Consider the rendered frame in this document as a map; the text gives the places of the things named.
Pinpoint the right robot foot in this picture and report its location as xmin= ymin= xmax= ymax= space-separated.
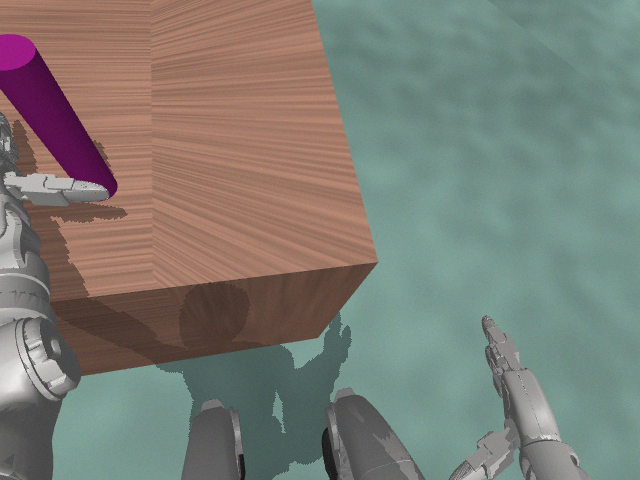
xmin=322 ymin=427 xmax=338 ymax=480

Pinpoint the right robot arm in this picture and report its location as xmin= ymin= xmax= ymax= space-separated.
xmin=519 ymin=440 xmax=592 ymax=480

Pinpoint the can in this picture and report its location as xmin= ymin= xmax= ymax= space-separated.
xmin=0 ymin=34 xmax=118 ymax=201

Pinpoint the right robot hand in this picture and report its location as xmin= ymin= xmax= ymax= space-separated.
xmin=449 ymin=315 xmax=562 ymax=480

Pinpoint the left robot hand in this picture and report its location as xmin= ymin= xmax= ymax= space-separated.
xmin=0 ymin=112 xmax=110 ymax=206

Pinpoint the left robot arm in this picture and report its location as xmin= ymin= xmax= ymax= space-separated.
xmin=0 ymin=194 xmax=81 ymax=480

